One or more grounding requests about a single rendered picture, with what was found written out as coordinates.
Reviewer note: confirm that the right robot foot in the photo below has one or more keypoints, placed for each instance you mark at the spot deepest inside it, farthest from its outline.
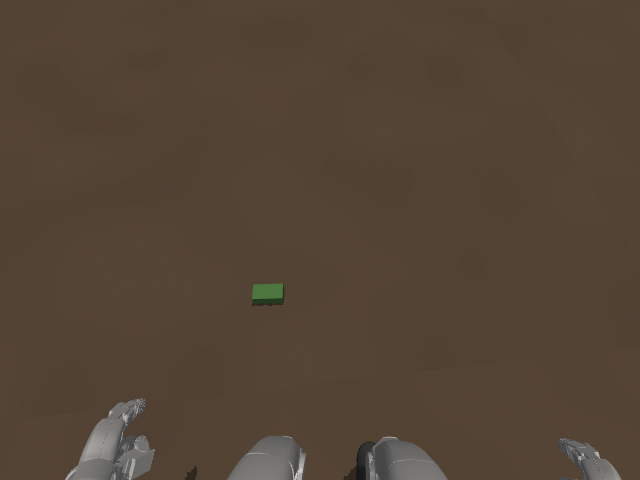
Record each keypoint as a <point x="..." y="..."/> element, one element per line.
<point x="361" y="459"/>

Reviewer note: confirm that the small box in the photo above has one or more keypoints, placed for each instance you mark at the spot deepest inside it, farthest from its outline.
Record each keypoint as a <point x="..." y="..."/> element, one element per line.
<point x="268" y="293"/>

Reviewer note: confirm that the left robot hand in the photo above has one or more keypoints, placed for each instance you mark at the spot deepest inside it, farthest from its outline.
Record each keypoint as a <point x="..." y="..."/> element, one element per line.
<point x="131" y="455"/>

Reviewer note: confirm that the right robot hand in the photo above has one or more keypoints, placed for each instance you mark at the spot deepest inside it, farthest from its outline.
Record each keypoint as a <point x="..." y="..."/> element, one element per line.
<point x="587" y="460"/>

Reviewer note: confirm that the left robot arm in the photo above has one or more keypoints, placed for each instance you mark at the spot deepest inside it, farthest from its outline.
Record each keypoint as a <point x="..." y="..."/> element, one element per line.
<point x="94" y="469"/>

